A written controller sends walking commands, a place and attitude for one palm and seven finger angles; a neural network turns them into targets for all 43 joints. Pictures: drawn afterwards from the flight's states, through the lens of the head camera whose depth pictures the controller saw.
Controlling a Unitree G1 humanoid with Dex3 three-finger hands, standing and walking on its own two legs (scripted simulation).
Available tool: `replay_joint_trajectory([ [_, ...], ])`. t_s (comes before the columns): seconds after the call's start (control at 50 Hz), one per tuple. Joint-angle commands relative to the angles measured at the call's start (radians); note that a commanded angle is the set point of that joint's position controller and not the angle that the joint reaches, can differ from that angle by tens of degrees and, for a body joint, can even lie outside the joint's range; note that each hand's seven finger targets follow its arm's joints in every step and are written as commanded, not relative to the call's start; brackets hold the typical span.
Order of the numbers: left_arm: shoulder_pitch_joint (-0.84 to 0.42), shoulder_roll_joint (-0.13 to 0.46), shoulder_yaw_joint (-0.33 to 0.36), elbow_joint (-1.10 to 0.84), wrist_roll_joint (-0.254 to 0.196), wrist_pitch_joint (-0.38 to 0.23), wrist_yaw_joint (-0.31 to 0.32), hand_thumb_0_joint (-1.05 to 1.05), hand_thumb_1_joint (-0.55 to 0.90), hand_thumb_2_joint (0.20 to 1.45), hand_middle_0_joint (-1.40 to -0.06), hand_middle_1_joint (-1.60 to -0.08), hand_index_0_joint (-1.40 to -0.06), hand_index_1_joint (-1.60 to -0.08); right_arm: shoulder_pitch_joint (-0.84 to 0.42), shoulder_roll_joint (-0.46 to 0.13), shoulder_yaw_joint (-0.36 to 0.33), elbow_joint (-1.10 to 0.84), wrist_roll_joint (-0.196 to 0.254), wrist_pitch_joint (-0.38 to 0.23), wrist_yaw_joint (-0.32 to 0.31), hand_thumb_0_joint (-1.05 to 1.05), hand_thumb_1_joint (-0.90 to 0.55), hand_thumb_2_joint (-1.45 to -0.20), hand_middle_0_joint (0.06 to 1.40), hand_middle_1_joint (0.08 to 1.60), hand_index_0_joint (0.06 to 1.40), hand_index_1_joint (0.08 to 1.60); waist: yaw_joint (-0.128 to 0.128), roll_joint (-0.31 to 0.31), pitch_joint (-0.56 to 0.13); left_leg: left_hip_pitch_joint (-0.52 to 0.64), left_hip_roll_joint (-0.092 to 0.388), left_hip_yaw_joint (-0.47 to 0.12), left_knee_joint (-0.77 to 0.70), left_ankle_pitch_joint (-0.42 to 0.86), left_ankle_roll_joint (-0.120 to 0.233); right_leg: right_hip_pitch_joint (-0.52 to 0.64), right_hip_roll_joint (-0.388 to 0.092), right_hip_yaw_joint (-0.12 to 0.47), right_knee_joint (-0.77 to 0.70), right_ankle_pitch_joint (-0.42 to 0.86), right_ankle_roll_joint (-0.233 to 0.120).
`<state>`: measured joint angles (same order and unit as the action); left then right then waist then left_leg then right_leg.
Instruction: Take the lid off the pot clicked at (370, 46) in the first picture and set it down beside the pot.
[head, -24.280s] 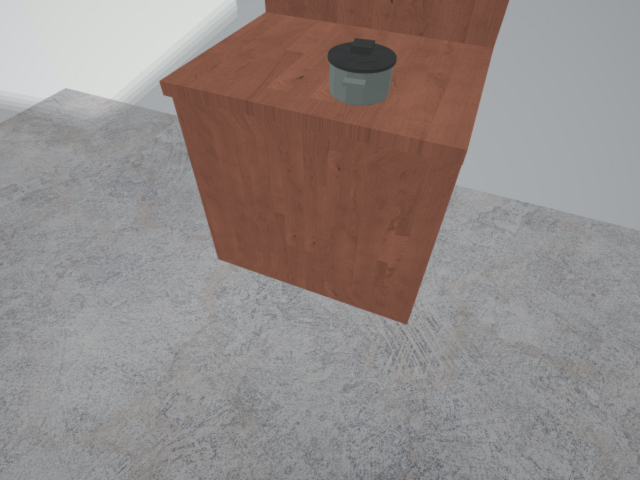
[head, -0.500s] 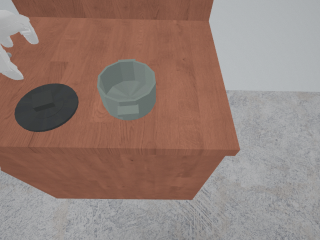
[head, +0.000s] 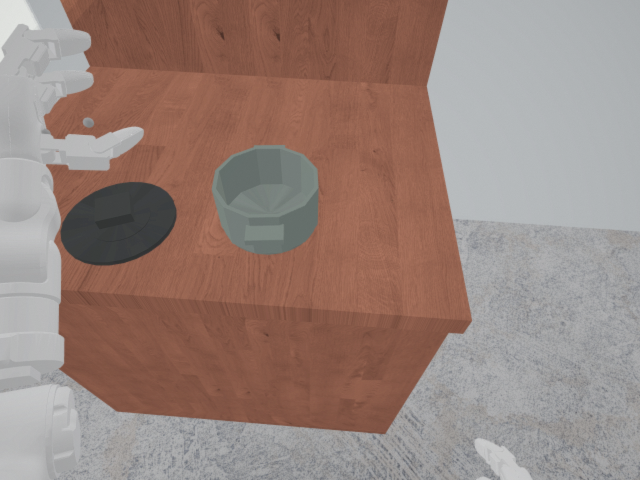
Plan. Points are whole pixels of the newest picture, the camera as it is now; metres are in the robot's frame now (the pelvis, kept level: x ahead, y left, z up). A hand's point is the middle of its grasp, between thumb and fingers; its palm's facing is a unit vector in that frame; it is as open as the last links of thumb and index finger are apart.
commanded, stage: draw the hand back to the body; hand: left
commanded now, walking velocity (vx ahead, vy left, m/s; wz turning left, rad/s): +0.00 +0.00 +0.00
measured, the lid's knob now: (114, 209) +0.47 +0.34 +0.04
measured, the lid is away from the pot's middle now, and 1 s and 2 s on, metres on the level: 0.23 0.23 0.23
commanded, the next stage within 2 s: step back with the hand held close in 1.52 s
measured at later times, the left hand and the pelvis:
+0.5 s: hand (58, 179) +0.31 +0.25 +0.25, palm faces +0.49 -0.84 -0.23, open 8.7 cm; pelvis -0.01 -0.03 +0.00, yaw +0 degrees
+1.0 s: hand (25, 275) +0.22 +0.23 +0.24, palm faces +0.48 -0.84 -0.25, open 7.4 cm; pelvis -0.03 -0.02 +0.00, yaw +0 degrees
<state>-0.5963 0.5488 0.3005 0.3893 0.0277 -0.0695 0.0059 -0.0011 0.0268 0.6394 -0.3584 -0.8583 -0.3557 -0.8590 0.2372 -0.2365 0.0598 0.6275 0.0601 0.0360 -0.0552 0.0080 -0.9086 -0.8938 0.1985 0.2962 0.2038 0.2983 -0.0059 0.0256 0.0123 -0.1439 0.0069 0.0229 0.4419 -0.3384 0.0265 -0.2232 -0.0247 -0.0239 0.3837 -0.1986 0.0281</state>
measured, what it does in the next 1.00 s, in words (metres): stands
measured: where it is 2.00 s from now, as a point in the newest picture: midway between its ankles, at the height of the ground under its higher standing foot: outside the picture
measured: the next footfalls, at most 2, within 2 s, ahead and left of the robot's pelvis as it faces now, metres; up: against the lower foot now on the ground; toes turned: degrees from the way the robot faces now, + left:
none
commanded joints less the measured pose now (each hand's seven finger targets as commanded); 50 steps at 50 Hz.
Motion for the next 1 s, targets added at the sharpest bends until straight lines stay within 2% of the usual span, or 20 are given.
replay_joint_trajectory([
  [0.0,-0.273,0.254,0.128,-0.305,-0.062,-0.057,0.071,0.000,0.177,0.684,-0.314,-0.758,-0.314,-0.758,-0.016,-0.154,-0.076,-0.085,-0.018,-0.079,-0.011,0.000,-0.900,-0.900,0.200,0.300,0.200,0.300,0.007,0.096,-0.313,0.130,0.066,-0.026,-0.016,0.721,-0.027,0.161,0.012,-0.035,0.038,0.390,-0.073],
  [0.08,-0.186,0.264,0.171,-0.399,-0.082,-0.053,0.078,0.000,0.267,0.711,-0.299,-0.701,-0.299,-0.701,-0.041,-0.162,-0.084,-0.082,-0.017,-0.089,-0.010,0.000,-0.900,-0.900,0.200,0.300,0.200,0.300,0.016,0.055,-0.301,0.089,0.054,0.000,-0.020,0.628,0.000,0.200,0.001,-0.028,0.038,0.435,-0.068],
  [0.12,-0.151,0.237,0.158,-0.394,-0.087,-0.049,0.079,0.000,0.312,0.725,-0.292,-0.672,-0.292,-0.672,-0.051,-0.161,-0.086,-0.076,-0.014,-0.090,-0.013,0.000,-0.900,-0.900,0.200,0.300,0.200,0.300,0.010,0.038,-0.274,0.074,0.047,0.009,-0.028,0.585,0.005,0.195,0.001,-0.027,0.033,0.428,-0.065],
  [0.18,-0.102,0.252,0.192,-0.476,-0.092,-0.053,0.085,0.000,0.380,0.745,-0.282,-0.629,-0.282,-0.629,-0.065,-0.157,-0.089,-0.077,-0.016,-0.101,-0.014,0.000,-0.900,-0.900,0.200,0.300,0.200,0.300,0.021,0.042,-0.312,0.091,0.041,0.015,-0.020,0.591,0.012,0.227,-0.003,-0.022,0.037,0.470,-0.064],
  [0.22,-0.081,0.215,0.164,-0.480,-0.095,-0.053,0.087,0.000,0.425,0.758,-0.275,-0.600,-0.275,-0.600,-0.072,-0.155,-0.089,-0.072,-0.015,-0.105,-0.015,0.000,-0.900,-0.900,0.200,0.300,0.200,0.300,0.013,0.049,-0.290,0.092,0.037,0.020,-0.027,0.562,0.012,0.211,-0.002,-0.022,0.029,0.449,-0.062],
  [0.24,-0.053,0.213,0.170,-0.471,-0.097,-0.049,0.090,0.000,0.448,0.765,-0.271,-0.586,-0.271,-0.586,-0.074,-0.156,-0.092,-0.068,-0.014,-0.106,-0.016,0.000,-0.900,-0.900,0.200,0.300,0.200,0.300,0.015,0.027,-0.278,0.088,0.038,0.021,-0.027,0.537,0.014,0.205,-0.002,-0.024,0.026,0.439,-0.061],
  [0.28,-0.050,0.228,0.187,-0.556,-0.099,-0.059,0.094,0.000,0.493,0.779,-0.264,-0.558,-0.264,-0.558,-0.088,-0.153,-0.091,-0.076,-0.014,-0.116,-0.017,0.000,-0.900,-0.900,0.200,0.300,0.200,0.300,0.024,0.046,-0.302,0.106,0.035,0.020,-0.031,0.545,0.017,0.222,-0.004,-0.022,0.028,0.446,-0.061],
  [0.32,0.017,0.201,0.181,-0.500,-0.102,-0.052,0.095,0.000,0.538,0.792,-0.257,-0.529,-0.257,-0.529,-0.097,-0.151,-0.090,-0.067,-0.015,-0.114,-0.019,0.000,-0.900,-0.900,0.200,0.300,0.200,0.300,0.021,0.031,-0.260,0.089,0.030,0.026,-0.039,0.503,0.016,0.206,0.000,-0.022,0.021,0.420,-0.060],
  [0.36,-0.003,0.175,0.154,-0.543,-0.106,-0.055,0.094,0.000,0.584,0.806,-0.250,-0.500,-0.250,-0.500,-0.116,-0.146,-0.087,-0.075,-0.012,-0.117,-0.019,0.000,-0.900,-0.900,0.200,0.300,0.200,0.300,0.018,0.018,-0.232,0.082,0.029,0.027,-0.051,0.437,0.017,0.191,-0.002,-0.023,0.009,0.376,-0.059],
  [0.38,0.017,0.194,0.179,-0.561,-0.109,-0.058,0.097,0.000,0.606,0.812,-0.246,-0.486,-0.246,-0.486,-0.122,-0.145,-0.087,-0.076,-0.013,-0.122,-0.020,0.000,-0.900,-0.900,0.200,0.300,0.200,0.300,0.026,0.010,-0.238,0.085,0.030,0.023,-0.052,0.433,0.019,0.199,-0.001,-0.021,0.011,0.374,-0.060],
  [0.44,0.058,0.179,0.177,-0.591,-0.113,-0.062,0.097,0.000,0.674,0.833,-0.236,-0.443,-0.236,-0.443,-0.141,-0.136,-0.080,-0.082,-0.015,-0.126,-0.020,0.000,-0.900,-0.900,0.200,0.300,0.200,0.300,0.030,0.058,-0.225,0.085,0.024,0.025,-0.063,0.403,0.013,0.196,0.000,-0.019,0.003,0.339,-0.063],
  [0.52,0.133,0.157,0.185,-0.583,-0.123,-0.060,0.096,0.000,0.764,0.860,-0.221,-0.386,-0.221,-0.386,-0.161,-0.130,-0.076,-0.085,-0.015,-0.131,-0.023,0.000,-0.900,-0.900,0.200,0.300,0.200,0.300,0.031,0.008,-0.183,0.072,0.024,0.029,-0.078,0.341,0.015,0.181,0.004,-0.017,-0.016,0.287,-0.059],
  [0.6,0.140,0.112,0.152,-0.711,-0.124,-0.076,0.094,0.000,0.855,0.887,-0.207,-0.329,-0.207,-0.329,-0.187,-0.115,-0.068,-0.100,-0.017,-0.151,-0.021,0.000,-0.900,-0.900,0.200,0.300,0.200,0.300,0.034,0.089,-0.186,0.099,0.022,0.016,-0.088,0.336,0.008,0.178,0.005,-0.016,-0.020,0.258,-0.064],
  [0.64,0.183,0.114,0.166,-0.708,-0.128,-0.074,0.098,0.000,0.900,0.900,-0.200,-0.300,-0.200,-0.300,-0.189,-0.115,-0.066,-0.099,-0.022,-0.154,-0.023,0.000,-0.900,-0.900,0.200,0.300,0.200,0.300,0.041,0.058,-0.171,0.086,0.024,0.010,-0.099,0.313,0.005,0.178,0.009,-0.022,-0.022,0.234,-0.066],
  [0.68,0.257,0.120,0.196,-0.696,-0.132,-0.070,0.100,0.000,0.900,0.900,-0.200,-0.300,-0.200,-0.300,-0.191,-0.114,-0.068,-0.096,-0.027,-0.155,-0.025,0.000,-0.900,-0.900,0.200,0.300,0.200,0.300,0.049,0.001,-0.171,0.078,0.024,0.015,-0.094,0.327,0.011,0.195,0.008,-0.018,-0.024,0.258,-0.064],
  [0.74,0.254,0.067,0.143,-0.736,-0.134,-0.071,0.092,0.000,0.900,0.900,-0.200,-0.300,-0.200,-0.300,-0.215,-0.108,-0.064,-0.104,-0.022,-0.155,-0.025,0.000,-0.900,-0.900,0.200,0.300,0.200,0.300,0.038,0.025,-0.120,0.069,0.024,0.015,-0.111,0.252,0.009,0.157,0.011,-0.019,-0.048,0.173,-0.061],
  [0.8,0.304,0.082,0.166,-0.846,-0.129,-0.090,0.099,0.000,0.900,0.900,-0.200,-0.300,-0.200,-0.300,-0.219,-0.102,-0.062,-0.109,-0.031,-0.177,-0.023,0.000,-0.900,-0.900,0.200,0.300,0.200,0.300,0.049,0.095,-0.161,0.098,0.021,0.002,-0.110,0.268,0.004,0.179,0.008,-0.015,-0.036,0.182,-0.066],
  [0.86,0.403,0.065,0.177,-0.832,-0.132,-0.084,0.098,0.000,0.900,0.900,-0.200,-0.300,-0.200,-0.300,-0.218,-0.105,-0.065,-0.104,-0.037,-0.178,-0.022,0.000,-0.900,-0.900,0.200,0.300,0.200,0.300,0.056,0.017,-0.136,0.072,0.027,0.003,-0.110,0.277,0.003,0.184,0.010,-0.018,-0.038,0.191,-0.065],
  [0.94,0.477,0.048,0.167,-0.900,-0.128,-0.091,0.095,0.000,0.900,0.900,-0.200,-0.300,-0.200,-0.300,-0.222,-0.101,-0.066,-0.109,-0.039,-0.188,-0.020,0.000,-0.900,-0.900,0.200,0.300,0.200,0.300,0.059,0.061,-0.117,0.072,0.027,0.001,-0.110,0.272,0.002,0.176,0.007,-0.016,-0.039,0.180,-0.067],
  [0.98,0.519,0.046,0.169,-0.934,-0.128,-0.093,0.094,0.000,0.900,0.900,-0.200,-0.300,-0.200,-0.300,-0.222,-0.099,-0.067,-0.113,-0.043,-0.193,-0.019,0.000,-0.900,-0.900,0.200,0.300,0.200,0.300,0.063,0.034,-0.118,0.073,0.028,-0.002,-0.109,0.270,0.002,0.177,0.007,-0.016,-0.041,0.174,-0.066],
])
